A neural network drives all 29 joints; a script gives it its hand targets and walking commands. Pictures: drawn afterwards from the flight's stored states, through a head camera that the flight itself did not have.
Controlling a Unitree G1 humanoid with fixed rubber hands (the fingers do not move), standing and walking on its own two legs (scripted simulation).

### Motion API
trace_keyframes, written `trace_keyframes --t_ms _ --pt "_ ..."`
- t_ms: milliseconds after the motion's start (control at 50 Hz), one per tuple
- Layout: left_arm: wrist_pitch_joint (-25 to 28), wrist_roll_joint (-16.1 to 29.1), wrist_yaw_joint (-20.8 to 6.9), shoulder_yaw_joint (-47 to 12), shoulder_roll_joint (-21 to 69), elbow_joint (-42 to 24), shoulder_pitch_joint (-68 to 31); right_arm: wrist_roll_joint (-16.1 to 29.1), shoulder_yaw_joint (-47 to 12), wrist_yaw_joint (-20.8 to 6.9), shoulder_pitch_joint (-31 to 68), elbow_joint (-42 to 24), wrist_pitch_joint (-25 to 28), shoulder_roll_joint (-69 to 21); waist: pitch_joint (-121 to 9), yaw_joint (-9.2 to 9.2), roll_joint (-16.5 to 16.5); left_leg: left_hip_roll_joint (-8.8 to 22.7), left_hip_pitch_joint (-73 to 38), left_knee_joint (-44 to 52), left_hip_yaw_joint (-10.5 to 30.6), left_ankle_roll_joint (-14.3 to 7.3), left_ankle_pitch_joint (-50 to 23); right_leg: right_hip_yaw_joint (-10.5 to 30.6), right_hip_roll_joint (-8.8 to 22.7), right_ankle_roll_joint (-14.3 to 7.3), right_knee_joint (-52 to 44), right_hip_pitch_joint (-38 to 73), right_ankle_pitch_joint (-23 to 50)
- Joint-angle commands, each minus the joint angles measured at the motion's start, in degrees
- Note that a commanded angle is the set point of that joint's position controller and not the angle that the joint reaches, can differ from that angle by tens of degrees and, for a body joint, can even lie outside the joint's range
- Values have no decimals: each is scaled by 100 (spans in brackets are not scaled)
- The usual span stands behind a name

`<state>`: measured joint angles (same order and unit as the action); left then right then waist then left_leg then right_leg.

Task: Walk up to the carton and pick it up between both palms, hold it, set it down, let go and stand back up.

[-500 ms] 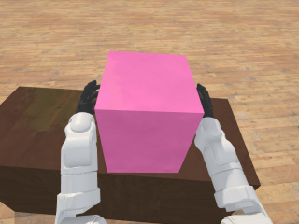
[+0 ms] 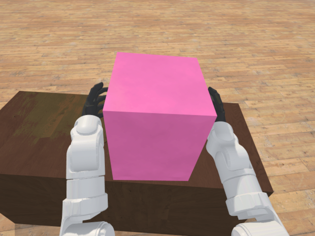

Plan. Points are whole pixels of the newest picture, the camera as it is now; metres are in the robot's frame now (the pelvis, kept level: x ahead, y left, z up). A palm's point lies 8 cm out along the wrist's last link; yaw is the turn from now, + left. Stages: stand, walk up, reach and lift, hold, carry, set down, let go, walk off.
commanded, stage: hold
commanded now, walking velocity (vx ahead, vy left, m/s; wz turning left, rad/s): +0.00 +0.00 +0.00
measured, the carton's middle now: (154, 119) +0.38 +0.01 +0.13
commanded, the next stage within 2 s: set down in 1.82 s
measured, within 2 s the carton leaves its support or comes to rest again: neither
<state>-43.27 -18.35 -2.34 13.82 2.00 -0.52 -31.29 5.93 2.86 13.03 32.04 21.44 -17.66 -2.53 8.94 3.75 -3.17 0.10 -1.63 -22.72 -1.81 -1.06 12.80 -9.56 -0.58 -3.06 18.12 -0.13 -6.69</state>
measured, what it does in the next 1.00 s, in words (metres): stands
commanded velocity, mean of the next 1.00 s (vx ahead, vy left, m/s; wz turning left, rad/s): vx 0.00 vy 0.00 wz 0.00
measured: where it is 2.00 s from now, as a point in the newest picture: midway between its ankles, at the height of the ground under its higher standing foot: outside the picture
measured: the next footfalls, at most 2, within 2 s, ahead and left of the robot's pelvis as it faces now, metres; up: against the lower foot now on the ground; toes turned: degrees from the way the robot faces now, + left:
none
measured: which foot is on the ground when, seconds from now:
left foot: down 0.00-1.00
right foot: down 0.00-1.00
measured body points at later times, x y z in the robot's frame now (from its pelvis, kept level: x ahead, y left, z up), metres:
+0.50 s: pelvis +0.00 -0.01 +0.00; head -0.02 +0.01 +0.45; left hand +0.38 +0.15 +0.17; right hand +0.37 -0.14 +0.15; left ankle +0.01 +0.10 -0.74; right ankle +0.06 -0.08 -0.74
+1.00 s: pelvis +0.00 -0.01 +0.00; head -0.01 +0.01 +0.45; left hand +0.37 +0.16 +0.17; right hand +0.37 -0.14 +0.15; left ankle +0.01 +0.10 -0.74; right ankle +0.06 -0.08 -0.74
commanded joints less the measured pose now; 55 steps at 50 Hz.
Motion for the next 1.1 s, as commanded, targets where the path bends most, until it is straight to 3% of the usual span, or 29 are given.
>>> trace_keyframes --t_ms 0,100,120,160,220,260,280,340,400,440,560,720,780,840,920,940,980,1020,1040,1080 --pt "347 867 -704 -2565 2599 -790 -3691 305 -2079 -855 4381 -1624 622 -2551 -2834 53 678 8 458 564 89 181 -1233 329 4 374 -4 1372 533" --pt "469 997 -666 -2581 2649 -694 -3796 377 -2210 -812 4781 -2030 731 -2662 -3320 27 517 -42 430 476 58 153 -1415 316 -12 443 44 1568 913" --pt "488 1009 -640 -2730 2675 -857 -3834 387 -2168 -821 4651 -1923 724 -2626 -3381 119 659 5 375 454 134 185 -1510 343 -18 412 74 1518 875" --pt "498 1065 -605 -2759 2721 -904 -3819 351 -2194 -826 4553 -1865 717 -2568 -3438 140 641 23 232 407 151 221 -1638 317 -37 369 44 1433 863" --pt "477 987 -648 -2592 2635 -596 -3876 194 -1919 -871 4463 -1451 657 -2512 -2890 161 636 11 497 583 74 200 -982 297 -1 365 -74 1284 319" --pt "440 817 -716 -2280 2520 -162 -3882 83 -1788 -899 4571 -1277 633 -2570 -2511 21 521 32 996 820 71 41 -266 360 92 383 -118 1404 -94" --pt "459 858 -712 -2324 2615 -222 -3868 56 -1768 -920 4569 -1297 668 -2600 -2632 8 537 48 1023 832 41 24 -270 370 98 388 -85 1487 -39" --pt "538 953 -674 -2404 2713 -421 -4124 174 -2003 -892 5037 -1740 802 -2795 -3166 -29 526 -59 966 677 35 28 -672 432 125 458 5 1707 507" --pt "587 989 -676 -2456 2642 -530 -4100 271 -2216 -816 4923 -1672 775 -2867 -3381 11 375 -83 737 550 79 33 -1179 429 82 527 98 1827 1132" --pt "569 968 -710 -2501 2558 -651 -3941 351 -2338 -745 4762 -1789 752 -2804 -3467 66 464 -122 715 469 92 66 -1471 482 100 568 158 1949 1500" --pt "442 825 -814 -2240 2410 -547 -3748 340 -2258 -688 4484 -1558 610 -2808 -2937 -19 415 -143 1032 676 45 14 -753 492 181 551 18 2019 946" --pt "530 973 -782 -2606 2501 -851 -3774 410 -2368 -650 4514 -2015 684 -2805 -3243 155 574 -147 757 512 110 100 -1296 456 138 590 106 1971 1393" --pt "514 994 -754 -2615 2567 -749 -3678 325 -2274 -679 4466 -1865 680 -2770 -3059 105 552 -116 753 586 82 117 -1048 376 80 536 33 1793 1029" --pt "559 972 -744 -2554 2482 -836 -3785 416 -2443 -669 4591 -2041 677 -2831 -3164 -5 495 -125 886 549 102 28 -1201 453 126 574 90 1896 1253" --pt "518 1049 -706 -2783 2477 -1216 -3594 583 -2681 -625 4319 -2202 653 -2831 -3497 101 510 -129 475 370 149 128 -1929 431 41 581 194 2002 1840" --pt "517 1118 -688 -2929 2643 -1404 -3542 625 -2723 -625 4306 -2436 672 -2781 -3618 155 545 -97 253 306 170 227 -2181 370 -21 559 210 1916 1824" --pt "482 1010 -707 -2737 2523 -1080 -3570 466 -2466 -620 4234 -2075 575 -2608 -3043 141 643 -93 477 386 139 214 -1745 400 24 516 60 1599 1277" --pt "428 950 -740 -2597 2497 -916 -3515 376 -2306 -673 4078 -1847 535 -2609 -2715 146 531 -58 641 536 101 167 -1269 349 39 466 18 1569 982" --pt "413 907 -747 -2539 2524 -838 -3463 369 -2302 -691 4161 -1874 551 -2653 -2668 92 505 -48 710 564 86 146 -1290 335 28 466 14 1608 913" --pt "394 915 -769 -2605 2493 -810 -3562 333 -2237 -709 4175 -1769 568 -2578 -2690 153 598 -42 639 579 88 164 -1224 354 49 457 12 1571 841"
